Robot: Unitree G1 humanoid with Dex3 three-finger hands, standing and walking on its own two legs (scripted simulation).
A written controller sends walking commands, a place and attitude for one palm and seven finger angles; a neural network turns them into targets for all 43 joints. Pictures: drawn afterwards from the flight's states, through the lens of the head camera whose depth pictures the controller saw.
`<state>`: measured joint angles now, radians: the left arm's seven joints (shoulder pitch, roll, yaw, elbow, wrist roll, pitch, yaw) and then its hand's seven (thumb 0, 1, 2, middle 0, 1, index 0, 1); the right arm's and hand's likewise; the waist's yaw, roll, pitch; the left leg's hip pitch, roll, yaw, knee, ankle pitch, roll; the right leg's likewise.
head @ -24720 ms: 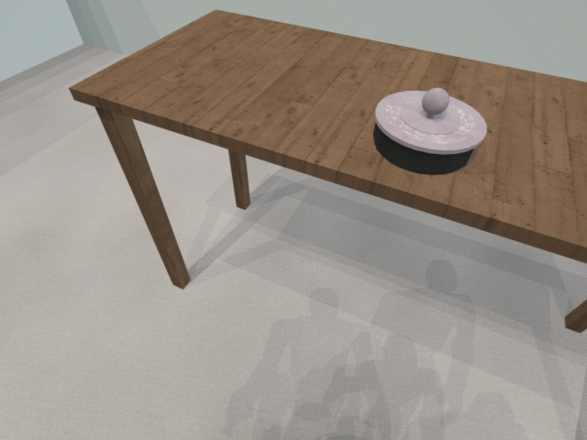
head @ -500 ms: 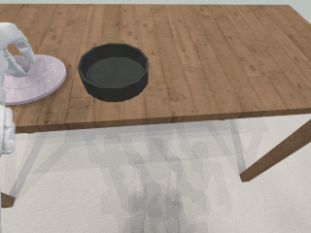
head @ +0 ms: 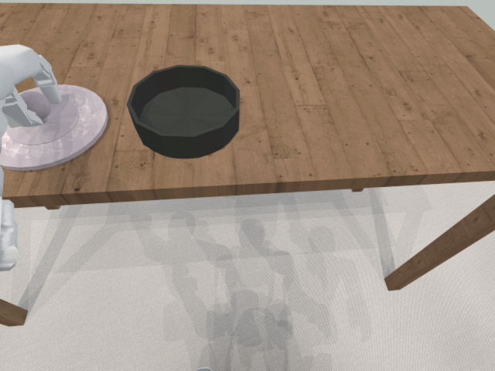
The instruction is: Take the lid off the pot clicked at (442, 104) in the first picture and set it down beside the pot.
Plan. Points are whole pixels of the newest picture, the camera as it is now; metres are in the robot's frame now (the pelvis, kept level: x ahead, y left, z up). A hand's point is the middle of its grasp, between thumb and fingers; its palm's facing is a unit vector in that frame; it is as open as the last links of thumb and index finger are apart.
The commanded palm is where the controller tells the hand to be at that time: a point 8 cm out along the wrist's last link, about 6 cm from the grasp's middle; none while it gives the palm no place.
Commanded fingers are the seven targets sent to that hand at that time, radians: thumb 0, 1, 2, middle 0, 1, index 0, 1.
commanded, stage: open the fingers wide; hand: left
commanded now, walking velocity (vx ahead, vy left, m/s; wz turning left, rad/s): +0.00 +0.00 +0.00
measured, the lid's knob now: (33, 106) +0.50 +0.31 +0.14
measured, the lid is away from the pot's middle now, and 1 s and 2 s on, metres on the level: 0.23 0.23 0.23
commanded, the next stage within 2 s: raise the empty hand in 0.90 s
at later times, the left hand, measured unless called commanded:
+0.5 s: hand (23, 106) +0.48 +0.31 +0.16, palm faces -0.35 -0.10 -0.93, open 8.6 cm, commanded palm +0.49 +0.31 +0.22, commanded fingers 0.00 -0.05 0.90 -0.52 -0.65 -0.52 -0.65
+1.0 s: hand (15, 112) +0.47 +0.32 +0.16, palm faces -0.37 -0.10 -0.92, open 11.0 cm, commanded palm +0.49 +0.31 +0.23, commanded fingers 0.00 -0.16 0.95 -0.52 -0.53 -0.52 -0.53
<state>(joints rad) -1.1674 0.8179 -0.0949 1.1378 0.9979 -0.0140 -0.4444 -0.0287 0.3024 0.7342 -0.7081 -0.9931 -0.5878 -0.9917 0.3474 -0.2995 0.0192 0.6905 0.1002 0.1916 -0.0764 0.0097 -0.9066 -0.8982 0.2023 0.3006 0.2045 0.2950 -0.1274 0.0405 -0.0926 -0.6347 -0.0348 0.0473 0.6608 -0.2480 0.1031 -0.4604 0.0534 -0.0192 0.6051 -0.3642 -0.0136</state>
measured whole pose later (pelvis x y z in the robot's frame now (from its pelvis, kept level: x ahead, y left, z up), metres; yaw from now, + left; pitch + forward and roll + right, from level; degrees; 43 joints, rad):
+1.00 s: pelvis +0.00 +0.02 +0.00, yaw +0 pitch +13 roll -4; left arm -1.20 0.80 -0.14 1.15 0.99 -0.02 -0.44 0.00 -0.14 0.94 -0.52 -0.56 -0.52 -0.56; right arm 0.34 -0.30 0.02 0.67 0.10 0.20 -0.07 0.01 -0.91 -0.90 0.20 0.30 0.20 0.29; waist -0.12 0.04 -0.08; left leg -0.65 -0.05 0.05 0.66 -0.24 0.12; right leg -0.47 0.04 -0.02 0.60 -0.36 0.00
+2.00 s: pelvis +0.00 +0.00 +0.01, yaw +1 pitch +11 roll -3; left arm -1.40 0.83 -0.19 1.14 1.01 0.11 -0.53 0.00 -0.16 0.95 -0.53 -0.53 -0.53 -0.54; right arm 0.32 -0.31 0.04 0.69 0.10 0.16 -0.06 0.01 -0.91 -0.90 0.20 0.30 0.20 0.29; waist -0.11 0.04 -0.09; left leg -0.57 -0.06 0.03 0.59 -0.22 0.11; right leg -0.39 0.04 -0.03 0.53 -0.34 -0.01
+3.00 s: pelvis -0.01 +0.00 +0.02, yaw +1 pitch +4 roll -1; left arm -1.00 0.73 0.09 0.69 0.33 0.03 -0.25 0.00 -0.16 0.95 -0.54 -0.54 -0.54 -0.54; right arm 0.27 -0.28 0.05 0.56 0.10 0.14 -0.04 0.01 -0.91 -0.90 0.20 0.30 0.20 0.29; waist -0.02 0.05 0.00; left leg -0.39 -0.07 0.04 0.49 -0.17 0.10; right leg -0.24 0.03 -0.01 0.48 -0.32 -0.04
